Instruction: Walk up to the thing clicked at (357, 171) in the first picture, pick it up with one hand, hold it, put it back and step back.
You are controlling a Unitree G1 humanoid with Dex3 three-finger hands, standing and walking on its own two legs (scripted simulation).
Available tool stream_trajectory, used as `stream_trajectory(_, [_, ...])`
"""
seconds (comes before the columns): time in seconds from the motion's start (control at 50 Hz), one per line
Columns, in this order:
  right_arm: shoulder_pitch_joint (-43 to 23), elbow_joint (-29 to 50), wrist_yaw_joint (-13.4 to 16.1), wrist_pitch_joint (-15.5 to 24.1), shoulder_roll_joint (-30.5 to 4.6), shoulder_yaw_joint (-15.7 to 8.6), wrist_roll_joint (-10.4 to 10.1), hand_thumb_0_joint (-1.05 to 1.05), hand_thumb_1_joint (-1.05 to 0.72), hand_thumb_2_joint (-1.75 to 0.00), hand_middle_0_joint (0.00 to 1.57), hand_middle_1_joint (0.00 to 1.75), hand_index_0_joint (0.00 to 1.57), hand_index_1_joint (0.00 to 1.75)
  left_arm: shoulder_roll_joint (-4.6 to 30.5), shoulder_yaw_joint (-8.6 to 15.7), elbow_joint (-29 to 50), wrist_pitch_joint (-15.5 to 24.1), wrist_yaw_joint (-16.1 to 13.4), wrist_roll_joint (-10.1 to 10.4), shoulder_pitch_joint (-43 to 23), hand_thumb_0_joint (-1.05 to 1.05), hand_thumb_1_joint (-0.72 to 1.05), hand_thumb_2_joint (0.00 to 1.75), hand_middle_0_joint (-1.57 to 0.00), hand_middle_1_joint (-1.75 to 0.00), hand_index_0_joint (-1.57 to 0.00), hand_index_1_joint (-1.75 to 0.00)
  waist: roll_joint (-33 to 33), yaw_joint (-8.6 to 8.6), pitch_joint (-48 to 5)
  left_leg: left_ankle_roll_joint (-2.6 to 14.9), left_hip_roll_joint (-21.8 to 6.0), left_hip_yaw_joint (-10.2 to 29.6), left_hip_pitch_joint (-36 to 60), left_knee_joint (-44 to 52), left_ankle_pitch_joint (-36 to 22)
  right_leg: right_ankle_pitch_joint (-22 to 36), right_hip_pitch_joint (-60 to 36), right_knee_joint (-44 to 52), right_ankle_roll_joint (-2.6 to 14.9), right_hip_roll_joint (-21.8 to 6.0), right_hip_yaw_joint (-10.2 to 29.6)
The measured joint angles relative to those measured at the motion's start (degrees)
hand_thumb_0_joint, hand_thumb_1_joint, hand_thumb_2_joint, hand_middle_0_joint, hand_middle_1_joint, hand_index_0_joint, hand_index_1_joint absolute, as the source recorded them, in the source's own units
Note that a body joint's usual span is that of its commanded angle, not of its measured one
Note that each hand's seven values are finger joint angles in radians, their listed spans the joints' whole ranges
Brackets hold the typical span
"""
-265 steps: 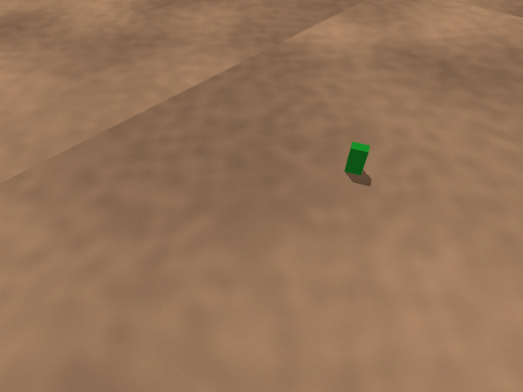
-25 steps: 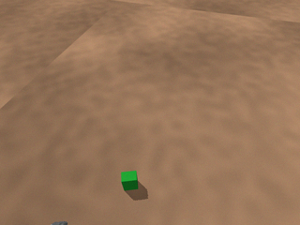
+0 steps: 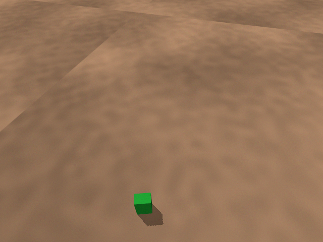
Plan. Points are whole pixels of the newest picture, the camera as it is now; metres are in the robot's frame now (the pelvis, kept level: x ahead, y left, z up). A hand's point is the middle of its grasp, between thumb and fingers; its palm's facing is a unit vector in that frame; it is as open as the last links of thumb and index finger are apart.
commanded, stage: walk up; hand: left
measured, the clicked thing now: (143, 203) +0.44 +0.15 -0.69
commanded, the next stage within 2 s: none
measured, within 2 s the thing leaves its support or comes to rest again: neither
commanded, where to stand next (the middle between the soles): +0.06 -0.01 m, yaw -2 degrees
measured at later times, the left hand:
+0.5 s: hand (82, 229) +0.18 +0.26 -0.16, palm faces -0.03 -0.92 -0.40, open 7.4 cm
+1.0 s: hand out of the picture +0.07 +0.29 -0.19, palm faces +0.06 -0.95 -0.32, open 7.4 cm
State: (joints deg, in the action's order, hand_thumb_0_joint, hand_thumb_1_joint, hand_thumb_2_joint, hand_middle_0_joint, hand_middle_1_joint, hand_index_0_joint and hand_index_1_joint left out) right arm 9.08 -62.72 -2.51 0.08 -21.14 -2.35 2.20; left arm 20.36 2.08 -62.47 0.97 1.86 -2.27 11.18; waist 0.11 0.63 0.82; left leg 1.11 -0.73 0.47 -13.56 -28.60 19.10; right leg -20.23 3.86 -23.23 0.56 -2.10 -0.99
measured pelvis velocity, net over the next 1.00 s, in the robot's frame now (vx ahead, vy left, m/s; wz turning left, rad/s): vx -0.03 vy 0.02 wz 0.09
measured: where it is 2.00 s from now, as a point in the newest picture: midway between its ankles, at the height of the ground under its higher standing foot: outside the picture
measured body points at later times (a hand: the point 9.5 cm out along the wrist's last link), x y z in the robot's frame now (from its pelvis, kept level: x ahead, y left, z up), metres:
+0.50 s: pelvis +0.08 +0.00 -0.02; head +0.14 -0.02 +0.42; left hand +0.18 +0.31 -0.14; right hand +0.16 -0.31 -0.16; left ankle +0.04 +0.13 -0.74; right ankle +0.17 -0.11 -0.74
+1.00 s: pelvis -0.03 +0.02 -0.03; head +0.01 +0.07 +0.42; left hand +0.07 +0.34 -0.17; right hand +0.05 -0.30 -0.12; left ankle -0.02 +0.12 -0.74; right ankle +0.05 -0.13 -0.66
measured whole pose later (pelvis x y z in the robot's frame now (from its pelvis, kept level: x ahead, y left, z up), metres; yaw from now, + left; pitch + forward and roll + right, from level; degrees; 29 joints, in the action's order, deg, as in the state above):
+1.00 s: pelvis -0.03 +0.02 -0.03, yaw +5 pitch -3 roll -2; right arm 12.7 -50.6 0.0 -3.5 -21.3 -2.3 3.3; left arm 23.1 4.4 -49.3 -6.1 -0.4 -0.7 5.9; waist -3.7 -1.9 9.9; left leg 2.2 0.0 1.5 -18.1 -42.9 21.4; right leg -25.7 34.7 -67.6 0.9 5.8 7.5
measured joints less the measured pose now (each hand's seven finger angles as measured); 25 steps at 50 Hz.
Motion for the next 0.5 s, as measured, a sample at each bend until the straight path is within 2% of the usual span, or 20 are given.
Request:
stream_trajectory(0.02, [0.5,0.4,-0.1,0.0,-0.5,-0.3,0.1,0.0,-0.9,-0.9,0.21,0.3,0.2,0.3,0.2,0.2,0.7,0.3,0.0,0.0,0.7,0.01,0.9,0.9,-0.21,-0.3,-0.2,-0.3,0.1,0.14,0.5,-0.03,-0.1,-0.3,-0.6,-1.9,-0.2,3.4,-0.3,0.4,-0.4,0.0,0.0])
stream_trajectory(0.04, [1.0,0.6,0.0,0.0,-1.1,-0.6,0.2,0.0,-0.9,-0.9,0.21,0.3,0.2,0.3,0.2,0.4,1.2,0.6,-0.2,-0.1,1.2,0.01,0.9,0.9,-0.21,-0.3,-0.2,-0.3,0.6,0.17,1.2,0.01,-0.6,-0.4,-1.2,-3.6,0.0,3.5,-0.9,0.2,-1.21,0.2,-0.4])
stream_trajectory(0.08, [1.7,1.0,0.1,0.0,-1.8,-0.9,0.2,0.0,-0.9,-0.9,0.21,0.3,0.2,0.3,0.3,0.7,2.0,0.7,-0.2,-0.1,2.5,0.01,0.9,0.9,-0.21,-0.3,-0.2,-0.3,1.3,0.45,2.3,0.19,-1.0,-0.5,-1.4,-5.0,-0.2,1.5,-2.1,-0.2,-2.28,0.5,-0.9])
stream_trajectory(0.12, [2.2,1.5,0.1,0.5,-1.1,-1.2,0.1,0.0,-0.9,-0.9,0.2,0.29,0.2,0.3,1.4,0.8,2.3,-0.1,-0.1,0.0,4.1,0.01,0.9,0.9,-0.21,-0.3,-0.2,-0.3,-0.9,0.92,2.5,-0.08,0.3,-2.0,0.5,-2.9,-3.9,-1.1,-1.8,-2.8,-2.57,-1.2,0.3])
stream_trajectory(0.14, [2.3,2.0,0.2,1.2,-0.6,-1.4,0.2,0.0,-0.9,-0.9,0.2,0.29,0.2,0.3,1.9,0.8,2.3,-0.7,-0.2,0.2,4.5,0.01,0.9,0.9,-0.21,-0.3,-0.2,-0.3,-2.2,0.95,2.6,0.03,1.1,-3.0,1.3,-2.2,-3.6,-2.0,0.0,-7.4,-1.81,-2.2,0.8])
stream_trajectory(0.2, [3.8,4.4,0.4,2.9,0.0,-1.7,-0.1,0.0,-0.9,-0.9,0.21,0.3,0.2,0.3,2.2,0.4,2.2,-1.9,-0.9,0.8,3.9,0.01,0.91,0.9,-0.21,-0.3,-0.2,-0.3,-1.8,-0.82,3.8,0.58,0.7,-2.0,3.0,-0.7,-2.7,-8.6,7.5,-24.2,0.18,1.3,2.7])
stream_trajectory(0.26, [5.3,5.8,1.1,2.9,0.3,-1.2,-0.4,0.0,-0.9,-0.9,0.21,0.3,0.2,0.3,2.8,0.2,4.3,-1.1,-1.2,1.6,2.5,0.01,0.91,0.9,-0.21,-0.3,-0.2,-0.3,-1.9,-1.14,5.5,0.73,0.6,-1.4,5.7,2.6,-3.6,-8.8,13.9,-30.8,1.16,2.7,3.5])
stream_trajectory(0.34, [4.9,6.2,2.4,1.8,0.4,-0.2,-1.1,0.0,-0.9,-0.9,0.21,0.3,0.2,0.3,3.0,0.2,6.4,-1.1,-1.6,2.6,-0.4,0.01,0.91,0.9,-0.21,-0.3,-0.2,-0.3,-2.1,-1.07,7.9,0.3,1.0,-1.4,7.6,3.0,-2.8,-3.6,17.8,-24.5,0.44,1.4,4.1])
stream_trajectory(0.4, [3.2,7.5,3.1,-0.1,0.6,0.0,-1.7,0.0,-0.9,-0.9,0.21,0.3,0.2,0.3,2.5,0.3,7.5,-1.9,-2.1,2.7,-2.5,0.01,0.91,0.9,-0.21,-0.3,-0.2,-0.3,-1.9,-1.15,9.5,-0.14,1.1,-1.8,7.4,0.0,-0.4,1.0,18.3,-18.1,-0.03,0.5,2.5])
stream_trajectory(0.44, [2.1,8.7,3.3,-1.3,0.5,-0.1,-2.3,0.0,-0.9,-0.9,0.21,0.3,0.2,0.3,2.0,0.4,8.1,-2.3,-2.2,2.6,-3.5,0.01,0.91,0.9,-0.21,-0.3,-0.2,-0.3,-1.4,-1.4,9.9,-0.55,1.2,-2.0,6.4,-3.2,1.7,5.3,17.3,-13.4,0.12,0.6,1.1])
stream_trajectory(0.46, [1.6,9.2,3.4,-1.9,0.4,-0.1,-2.6,0.0,-0.9,-0.9,0.21,0.3,0.2,0.3,1.8,0.4,8.4,-2.3,-2.1,2.4,-3.7,0.01,0.91,0.9,-0.21,-0.3,-0.2,-0.3,-1.2,-1.4,9.8,-0.84,1.3,-2.1,5.6,-5.4,3.2,9.7,16.6,-10.8,0.46,0.7,0.7])
stream_trajectory(0.5, [-0.5,9.8,3.6,-2.8,-0.4,-0.2,-3.3,0.0,-0.9,-0.9,0.21,0.3,0.2,0.3,0.4,0.4,8.7,-2.4,-2.2,2.0,-5.0,0.01,0.91,0.9,-0.21,-0.3,-0.2,-0.3,1.6,-1.89,10.9,-0.65,0.2,-0.6,2.8,-12.2,4.9,10.5,16.9,-12.0,0.9,2.0,-0.6])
